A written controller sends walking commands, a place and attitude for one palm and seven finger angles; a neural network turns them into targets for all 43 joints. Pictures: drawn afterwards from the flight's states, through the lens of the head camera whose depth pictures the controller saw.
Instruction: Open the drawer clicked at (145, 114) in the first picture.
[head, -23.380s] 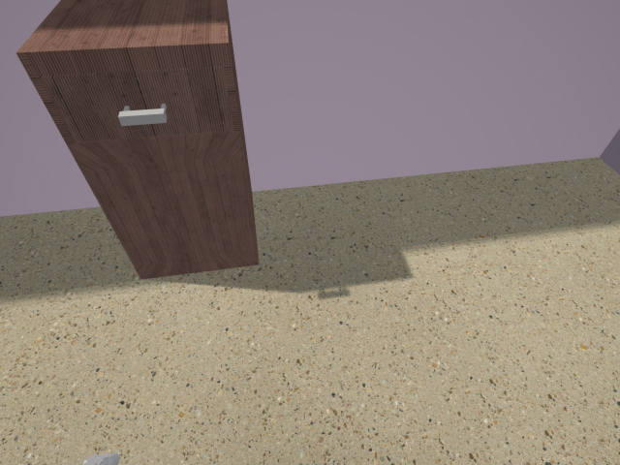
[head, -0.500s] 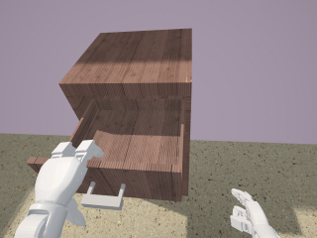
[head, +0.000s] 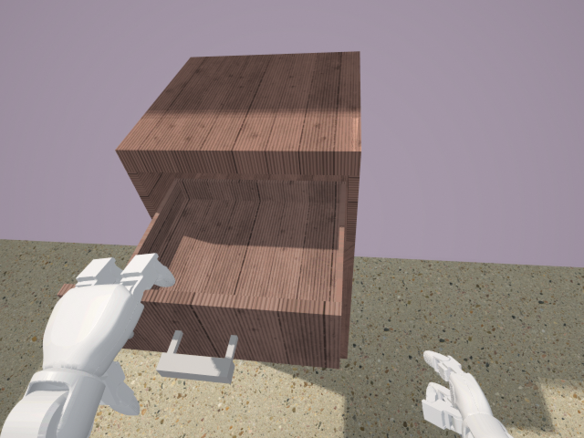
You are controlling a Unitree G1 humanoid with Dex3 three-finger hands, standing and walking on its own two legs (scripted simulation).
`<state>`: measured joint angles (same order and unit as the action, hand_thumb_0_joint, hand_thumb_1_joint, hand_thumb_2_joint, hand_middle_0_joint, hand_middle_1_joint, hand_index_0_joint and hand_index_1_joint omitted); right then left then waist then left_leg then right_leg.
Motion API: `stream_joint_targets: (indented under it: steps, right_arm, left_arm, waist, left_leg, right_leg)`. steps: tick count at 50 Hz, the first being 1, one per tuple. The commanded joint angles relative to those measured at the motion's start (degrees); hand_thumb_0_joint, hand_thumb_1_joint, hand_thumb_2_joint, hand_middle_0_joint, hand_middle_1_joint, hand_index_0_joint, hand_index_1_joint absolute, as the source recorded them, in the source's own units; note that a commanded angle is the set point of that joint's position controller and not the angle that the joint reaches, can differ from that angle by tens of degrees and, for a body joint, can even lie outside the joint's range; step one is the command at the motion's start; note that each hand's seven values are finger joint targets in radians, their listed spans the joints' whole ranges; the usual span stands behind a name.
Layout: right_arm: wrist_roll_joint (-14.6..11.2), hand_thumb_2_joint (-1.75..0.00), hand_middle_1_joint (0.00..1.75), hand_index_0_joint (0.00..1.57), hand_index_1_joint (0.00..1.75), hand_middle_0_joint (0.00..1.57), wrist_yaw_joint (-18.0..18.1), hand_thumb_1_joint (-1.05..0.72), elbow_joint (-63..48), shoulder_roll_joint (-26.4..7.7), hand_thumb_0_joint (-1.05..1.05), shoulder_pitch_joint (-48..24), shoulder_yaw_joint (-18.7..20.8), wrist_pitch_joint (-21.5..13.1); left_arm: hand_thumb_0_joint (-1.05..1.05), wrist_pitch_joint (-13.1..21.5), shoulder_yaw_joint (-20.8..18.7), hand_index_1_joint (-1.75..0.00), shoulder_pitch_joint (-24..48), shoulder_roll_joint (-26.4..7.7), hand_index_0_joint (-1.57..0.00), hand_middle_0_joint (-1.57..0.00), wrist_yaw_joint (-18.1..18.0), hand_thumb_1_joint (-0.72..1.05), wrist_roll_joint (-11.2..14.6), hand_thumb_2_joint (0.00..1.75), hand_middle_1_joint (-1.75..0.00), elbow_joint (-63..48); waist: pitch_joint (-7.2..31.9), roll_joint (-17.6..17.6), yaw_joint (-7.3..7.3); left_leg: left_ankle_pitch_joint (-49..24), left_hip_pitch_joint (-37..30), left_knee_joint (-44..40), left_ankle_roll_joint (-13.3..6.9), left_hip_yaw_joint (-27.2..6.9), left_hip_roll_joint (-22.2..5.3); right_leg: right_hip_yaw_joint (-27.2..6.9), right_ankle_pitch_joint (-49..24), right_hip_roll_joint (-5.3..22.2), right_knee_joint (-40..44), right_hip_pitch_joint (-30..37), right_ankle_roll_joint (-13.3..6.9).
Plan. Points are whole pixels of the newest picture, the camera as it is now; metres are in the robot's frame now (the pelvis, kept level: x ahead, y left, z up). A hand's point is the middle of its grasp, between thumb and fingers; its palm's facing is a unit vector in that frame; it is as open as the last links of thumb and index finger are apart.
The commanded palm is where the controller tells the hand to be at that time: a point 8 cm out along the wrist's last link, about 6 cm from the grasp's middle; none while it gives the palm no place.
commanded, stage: draw the hand back to the body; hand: left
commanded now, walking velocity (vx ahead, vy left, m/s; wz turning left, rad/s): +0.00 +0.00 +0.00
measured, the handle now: (200, 353) +0.24 +0.19 -0.04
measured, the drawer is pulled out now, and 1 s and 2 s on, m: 0.29 0.29 0.29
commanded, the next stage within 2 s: step back with the hand held close in 1.32 s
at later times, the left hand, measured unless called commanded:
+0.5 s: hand (135, 325) +0.19 +0.20 +0.14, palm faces +0.29 -0.85 -0.43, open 13.6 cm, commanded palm +0.15 +0.25 +0.17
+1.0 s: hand (106, 314) +0.19 +0.23 +0.16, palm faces +0.38 -0.82 -0.42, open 9.7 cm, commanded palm +0.14 +0.27 +0.18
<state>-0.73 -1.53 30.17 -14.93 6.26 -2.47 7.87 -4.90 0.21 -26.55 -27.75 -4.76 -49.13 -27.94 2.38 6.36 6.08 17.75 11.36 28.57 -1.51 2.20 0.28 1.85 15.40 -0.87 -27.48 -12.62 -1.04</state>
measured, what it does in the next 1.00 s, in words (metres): stands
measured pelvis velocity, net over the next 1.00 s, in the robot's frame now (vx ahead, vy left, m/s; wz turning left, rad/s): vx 0.02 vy -0.01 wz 0.03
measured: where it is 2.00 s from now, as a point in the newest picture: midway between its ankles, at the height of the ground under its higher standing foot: outside the picture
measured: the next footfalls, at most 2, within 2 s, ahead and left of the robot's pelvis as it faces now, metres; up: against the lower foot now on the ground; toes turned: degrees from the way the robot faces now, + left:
none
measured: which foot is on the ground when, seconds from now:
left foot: down 0.00-1.00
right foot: down 0.00-1.00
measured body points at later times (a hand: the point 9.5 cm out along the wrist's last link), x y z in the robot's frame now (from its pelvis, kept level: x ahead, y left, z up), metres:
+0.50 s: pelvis +0.01 +0.00 +0.00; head +0.00 -0.02 +0.45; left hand +0.17 +0.24 +0.17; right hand +0.21 -0.20 -0.08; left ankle -0.03 +0.10 -0.74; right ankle -0.01 -0.11 -0.74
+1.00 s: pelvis +0.02 -0.01 +0.00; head +0.01 -0.03 +0.45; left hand +0.16 +0.27 +0.18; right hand +0.23 -0.22 -0.07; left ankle -0.03 +0.10 -0.74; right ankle -0.01 -0.11 -0.74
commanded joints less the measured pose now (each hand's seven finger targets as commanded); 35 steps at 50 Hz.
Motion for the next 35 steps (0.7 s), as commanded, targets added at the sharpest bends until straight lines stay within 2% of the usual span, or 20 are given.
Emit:
stream_joint_targets:
  steps: [1,2,3,6,7,8,11,12,13,16,17,18,19,20,21,22,24,26,32,35]
  right_arm:
    - [-0.69,-0.90,0.30,0.20,0.30,0.20,0.62,-0.90,-11.00,-5.40,0.00,-11.07,1.90,-3.32]
    - [-0.21,-0.90,0.30,0.20,0.30,0.20,0.56,-0.90,-10.87,-5.32,0.00,-9.60,1.64,-3.09]
    - [-0.14,-0.90,0.30,0.20,0.30,0.20,0.62,-0.90,-10.60,-5.04,0.00,-9.66,1.88,-3.04]
    - [-0.56,-0.90,0.30,0.20,0.30,0.20,1.00,-0.90,-11.23,-5.66,0.00,-10.55,1.93,-3.30]
    - [-0.05,-0.90,0.30,0.20,0.30,0.20,0.99,-0.90,-11.01,-5.51,0.00,-9.07,1.74,-3.08]
    - [-0.05,-0.90,0.30,0.20,0.30,0.20,1.05,-0.90,-10.87,-5.32,0.00,-8.78,2.10,-3.18]
    - [-0.75,-0.90,0.30,0.20,0.30,0.20,1.14,-0.90,-11.38,-6.05,0.00,-9.77,2.21,-3.39]
    - [-0.19,-0.90,0.30,0.20,0.30,0.20,0.97,-0.90,-11.57,-5.76,0.00,-8.48,1.96,-3.14]
    - [-0.22,-0.90,0.30,0.20,0.30,0.20,1.02,-0.90,-11.38,-5.63,0.00,-8.24,2.26,-3.26]
    - [-0.91,-0.90,0.30,0.20,0.30,0.20,1.29,-0.90,-11.49,-6.27,0.00,-9.79,2.26,-3.12]
    - [-1.33,-0.90,0.30,0.20,0.30,0.20,2.76,-0.90,-12.56,0.17,0.00,-4.28,2.04,-8.48]
    - [-1.17,-0.90,0.30,0.20,0.30,0.20,3.98,-0.90,-10.84,-1.67,0.00,-2.99,2.18,-11.50]
    - [-0.59,-0.90,0.30,0.20,0.30,0.20,5.40,-0.90,-9.93,-2.26,0.00,-3.31,2.31,-12.74]
    - [-0.12,-0.90,0.30,0.20,0.30,0.20,5.98,-0.90,-9.77,-2.44,0.00,-3.08,1.81,-14.39]
    - [0.17,-0.90,0.30,0.20,0.30,0.20,6.58,-0.90,-7.99,-2.75,0.00,-3.51,1.90,-15.91]
    - [0.84,-0.90,0.30,0.20,0.30,0.20,6.62,-0.90,-8.04,-2.03,0.00,-2.36,1.26,-17.24]
    - [0.86,-0.90,0.30,0.20,0.30,0.20,6.50,-0.90,-6.45,-1.98,0.00,-1.92,1.48,-18.47]
    - [0.97,-0.90,0.30,0.20,0.30,0.20,6.31,-0.90,-5.30,-2.13,0.00,-2.79,1.72,-19.00]
    - [0.83,-0.90,0.30,0.20,0.30,0.20,5.43,-0.90,-4.77,-2.16,0.00,-3.32,2.29,-19.15]
    - [0.79,-0.90,0.30,0.20,0.30,0.20,5.32,-0.90,-4.56,-2.22,0.00,-3.72,2.85,-18.81]
  left_arm:
    - [0.00,0.47,-10.03,-1.20,1.74,-10.55,-0.30,-0.30,-2.45,-0.50,0.74,0.30,-1.20,-11.77]
    - [0.00,0.62,-8.86,-1.20,3.58,-10.10,-0.30,-0.30,-2.31,-0.50,0.08,0.30,-1.20,-13.39]
    - [0.00,0.75,-7.46,-1.20,3.84,-8.62,-0.30,-0.30,-2.11,-0.50,0.29,0.30,-1.20,-12.41]
    - [0.00,0.99,-10.95,-1.20,2.08,-11.44,-0.30,-0.30,-2.47,-0.50,1.16,0.30,-1.20,-12.47]
    - [0.00,1.31,-10.37,-1.20,4.12,-11.50,-0.30,-0.30,-2.45,-0.50,0.24,0.30,-1.20,-13.75]
    - [0.00,1.56,-10.32,-1.20,2.61,-10.93,-0.30,-0.30,-2.57,-0.50,0.32,0.30,-1.20,-12.57]
    - [0.00,1.56,-13.47,-1.20,-0.81,-13.11,-0.30,-0.30,-3.13,-0.50,1.73,0.30,-1.20,-13.47]
    - [0.00,1.60,-11.80,-1.20,0.28,-11.88,-0.30,-0.30,-2.95,-0.50,1.16,0.30,-1.20,-15.16]
    - [0.00,1.75,-11.85,-1.20,-1.28,-11.32,-0.30,-0.30,-2.91,-0.50,1.56,0.30,-1.20,-13.67]
    - [0.00,1.31,-14.30,-1.20,-2.44,-13.17,-0.30,-0.30,-2.84,-0.50,2.76,0.30,-1.20,-13.20]
    - [0.00,6.28,-7.39,-1.18,0.83,11.97,-0.30,-0.30,-1.72,-0.47,43.66,0.32,-1.18,-12.97]
    - [0.00,8.64,-11.02,-1.15,-2.98,4.65,-0.29,-0.29,-2.38,-0.43,44.68,0.33,-1.15,-9.39]
    - [0.00,10.27,-13.87,-1.13,-4.16,2.60,-0.29,-0.29,-2.93,-0.40,47.66,0.34,-1.13,-13.24]
    - [0.00,11.73,-14.80,-1.11,-0.41,0.49,-0.29,-0.29,-3.50,-0.36,48.48,0.36,-1.11,-18.43]
    - [0.00,12.47,-17.97,-1.09,0.94,-2.69,-0.29,-0.29,-4.40,-0.32,49.12,0.37,-1.09,-19.00]
    - [0.00,13.29,-15.66,-1.07,1.06,0.26,-0.29,-0.29,-4.37,-0.29,49.10,0.39,-1.07,-20.40]
    - [0.00,13.30,-15.52,-1.02,-0.57,1.67,-0.28,-0.28,-4.17,-0.22,49.73,0.42,-1.02,-16.86]
    - [0.00,13.42,-16.93,-0.98,0.43,0.83,-0.27,-0.27,-3.79,-0.15,49.95,0.45,-0.98,-15.58]
    - [0.00,14.36,-17.54,-0.84,-1.66,2.26,-0.26,-0.26,-2.18,0.06,51.16,0.54,-0.84,-15.02]
    - [0.00,14.46,-19.13,-0.77,-2.95,1.50,-0.25,-0.25,-2.00,0.17,51.46,0.58,-0.77,-14.89]
  waist:
    - [6.24,-3.87,-0.02]
    - [7.25,-2.79,0.00]
    - [5.22,-3.13,-0.46]
    - [5.80,-3.31,0.01]
    - [6.97,-2.95,0.08]
    - [5.90,-4.32,0.00]
    - [7.15,-2.37,0.15]
    - [7.85,-2.30,0.32]
    - [6.14,-4.78,0.00]
    - [5.07,-3.30,-0.19]
    - [2.43,-8.88,-5.81]
    - [2.16,-13.32,-4.63]
    - [2.65,-10.35,-3.45]
    - [4.32,-6.10,-3.13]
    - [3.73,-4.01,-2.93]
    - [4.44,-1.05,-2.83]
    - [0.62,-2.74,-2.89]
    - [-2.39,-1.59,-2.75]
    - [0.70,-1.62,-2.53]
    - [2.36,-4.88,-2.32]
  left_leg:
    - [-15.59,-0.98,-3.01,0.66,-3.05,-1.94]
    - [-16.59,-1.04,-3.13,0.53,-2.83,-1.88]
    - [-16.20,-0.90,-3.37,0.56,-2.87,-2.03]
    - [-15.13,-0.86,-3.30,0.69,-3.41,-2.23]
    - [-15.66,-0.91,-3.46,0.54,-3.20,-2.12]
    - [-16.37,-1.15,-3.06,0.49,-3.05,-2.26]
    - [-17.16,-1.08,-2.62,1.02,-3.27,-2.42]
    - [-17.80,-1.10,-2.76,0.82,-3.15,-2.32]
    - [-17.93,-0.70,-2.61,0.70,-3.02,-2.47]
    - [-15.67,-0.24,-2.61,0.97,-3.19,-2.51]
    - [-13.14,-6.18,-3.00,-1.18,-3.63,-3.15]
    - [-12.17,-6.59,-3.84,-1.14,-4.73,-4.74]
    - [-13.71,-6.71,-4.80,-0.82,-4.15,-4.14]
    - [-14.91,-7.06,-5.23,-0.49,-4.09,-3.51]
    - [-14.27,-6.85,-4.97,-0.05,-4.01,-3.44]
    - [-16.44,-6.75,-5.28,0.04,-3.94,-2.78]
    - [-19.12,-5.87,-5.34,0.38,-3.87,-3.10]
    - [-19.16,-4.92,-5.68,0.57,-3.93,-3.11]
    - [-22.13,-6.03,-5.58,0.68,-3.55,-3.26]
    - [-23.74,-6.43,-5.28,0.37,-3.28,-3.35]
  right_leg:
    - [-3.43,-14.27,1.98,3.97,2.88,-1.02]
    - [-2.37,-14.08,2.41,3.68,2.89,-0.88]
    - [-1.92,-12.66,2.27,3.92,1.36,-0.81]
    - [-2.80,-12.38,1.88,4.07,2.10,-0.98]
    - [-2.05,-11.89,2.29,3.86,2.20,-0.92]
    - [-1.96,-12.25,2.20,3.84,1.37,-0.85]
    - [-3.08,-14.33,2.00,3.51,2.53,-0.98]
    - [-1.82,-14.04,2.43,3.28,2.56,-0.85]
    - [-1.60,-14.38,2.44,3.25,1.71,-0.66]
    - [-2.64,-13.16,2.08,3.75,1.32,-0.70]
    - [1.33,-10.07,1.43,3.20,3.30,-0.75]
    - [1.43,-6.33,1.76,2.86,2.08,-0.29]
    - [1.48,-7.50,2.09,4.21,3.56,-0.26]
    - [1.03,-8.79,2.95,4.25,5.11,-0.23]
    - [0.40,-8.57,2.78,4.42,5.05,-0.43]
    - [0.62,-10.37,3.07,4.67,5.89,-0.78]
    - [1.14,-12.78,3.12,5.28,5.29,-0.90]
    - [0.87,-13.37,3.11,6.43,4.97,-1.17]
    - [0.97,-16.98,3.28,6.11,7.34,-0.99]
    - [1.07,-19.44,3.26,6.09,8.27,-0.69]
